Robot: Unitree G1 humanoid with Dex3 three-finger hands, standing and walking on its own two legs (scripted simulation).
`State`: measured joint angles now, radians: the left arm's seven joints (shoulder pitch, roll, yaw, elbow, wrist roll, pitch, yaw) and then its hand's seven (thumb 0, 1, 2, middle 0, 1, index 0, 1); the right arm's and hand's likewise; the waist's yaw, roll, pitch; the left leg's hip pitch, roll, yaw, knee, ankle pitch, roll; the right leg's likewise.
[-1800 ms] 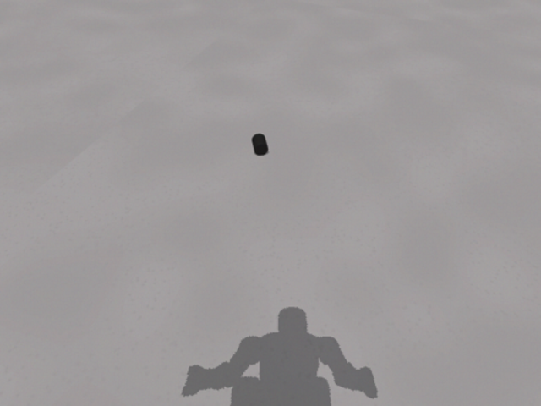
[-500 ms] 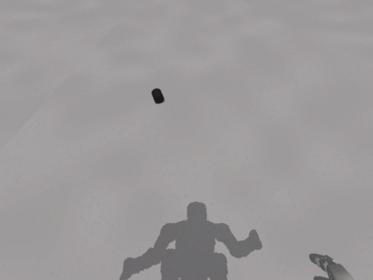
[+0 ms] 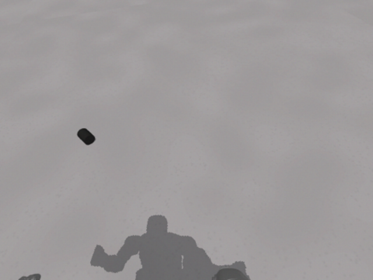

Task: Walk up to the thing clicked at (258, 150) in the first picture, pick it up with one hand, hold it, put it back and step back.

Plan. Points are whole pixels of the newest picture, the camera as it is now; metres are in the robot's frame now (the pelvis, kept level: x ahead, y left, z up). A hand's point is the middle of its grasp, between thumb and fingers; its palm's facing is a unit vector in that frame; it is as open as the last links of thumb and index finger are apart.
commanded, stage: walk up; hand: left
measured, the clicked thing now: (86, 136) +1.25 +0.60 -0.72
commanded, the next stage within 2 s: none
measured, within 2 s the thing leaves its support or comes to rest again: neither
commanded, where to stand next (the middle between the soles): +0.82 +0.68 m, yaw -49 degrees
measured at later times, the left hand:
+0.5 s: hand (18, 226) +0.37 +0.46 -0.17, palm faces -0.29 -0.79 -0.54, open 7.4 cm
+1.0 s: hand out of the picture +0.59 +0.57 -0.12, palm faces -0.37 -0.69 -0.63, open 7.4 cm
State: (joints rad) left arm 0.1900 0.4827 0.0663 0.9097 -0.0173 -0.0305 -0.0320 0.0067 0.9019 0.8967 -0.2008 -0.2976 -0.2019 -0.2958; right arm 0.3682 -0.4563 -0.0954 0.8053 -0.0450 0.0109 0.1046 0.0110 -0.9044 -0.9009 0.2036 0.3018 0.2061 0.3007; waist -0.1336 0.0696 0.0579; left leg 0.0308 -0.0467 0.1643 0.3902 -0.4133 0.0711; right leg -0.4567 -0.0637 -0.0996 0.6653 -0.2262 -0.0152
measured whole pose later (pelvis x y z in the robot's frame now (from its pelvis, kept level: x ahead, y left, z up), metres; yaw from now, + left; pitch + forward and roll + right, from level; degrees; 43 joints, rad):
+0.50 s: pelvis +0.23 +0.17 -0.03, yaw -16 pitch +0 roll -1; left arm 0.30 0.50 0.06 0.92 0.01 -0.04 0.09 0.01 0.90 0.90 -0.21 -0.30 -0.21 -0.30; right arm 0.23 -0.43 -0.11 0.70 -0.06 0.01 0.11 0.01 -0.91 -0.90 0.20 0.30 0.20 0.30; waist -0.05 0.01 0.08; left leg -0.50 0.11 0.04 0.87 -0.37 -0.03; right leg -0.50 -0.07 0.11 1.19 -0.50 -0.05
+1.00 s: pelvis +0.41 +0.30 -0.03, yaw -26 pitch -1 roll -2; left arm 0.36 0.45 0.06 0.82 0.03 -0.09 0.09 0.00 0.89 0.90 -0.21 -0.30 -0.21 -0.30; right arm 0.20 -0.48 -0.10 0.69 -0.06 0.09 0.11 0.01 -0.91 -0.90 0.20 0.30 0.21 0.30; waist -0.01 0.16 0.08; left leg -0.59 0.15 -0.10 1.13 -0.42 -0.01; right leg -0.42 -0.07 0.01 0.79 -0.35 0.01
